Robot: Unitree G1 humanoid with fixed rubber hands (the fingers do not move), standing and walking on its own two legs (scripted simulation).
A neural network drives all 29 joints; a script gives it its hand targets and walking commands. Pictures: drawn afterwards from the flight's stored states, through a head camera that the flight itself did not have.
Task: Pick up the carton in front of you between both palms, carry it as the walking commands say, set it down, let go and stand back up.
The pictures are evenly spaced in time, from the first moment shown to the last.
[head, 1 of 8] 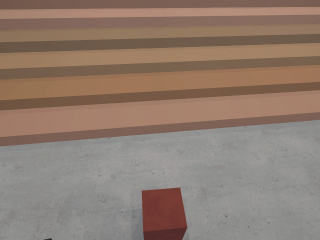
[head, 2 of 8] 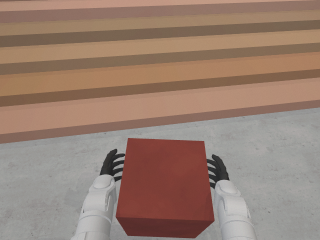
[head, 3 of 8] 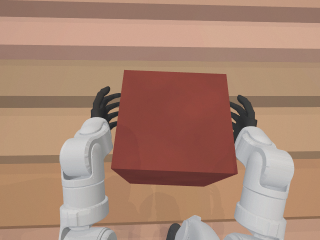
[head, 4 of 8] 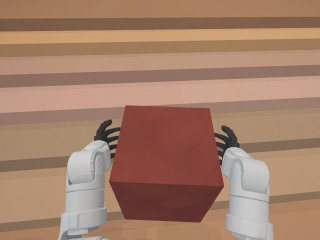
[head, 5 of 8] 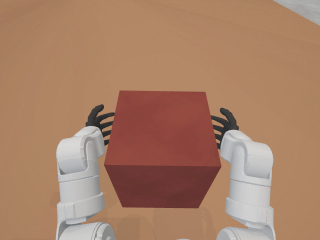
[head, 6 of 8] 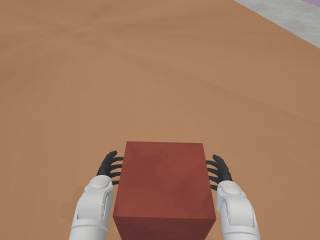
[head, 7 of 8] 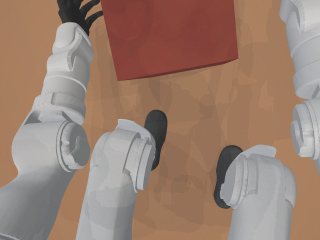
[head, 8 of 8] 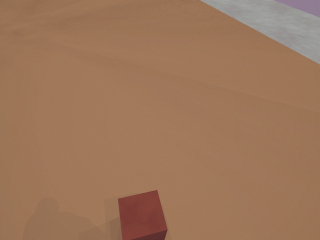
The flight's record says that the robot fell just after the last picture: no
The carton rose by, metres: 1.59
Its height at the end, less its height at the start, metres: +0.85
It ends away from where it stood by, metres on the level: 5.31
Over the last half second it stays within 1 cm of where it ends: yes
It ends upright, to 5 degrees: yes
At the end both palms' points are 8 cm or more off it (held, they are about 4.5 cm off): yes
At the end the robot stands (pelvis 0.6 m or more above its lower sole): yes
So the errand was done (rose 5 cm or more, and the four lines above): yes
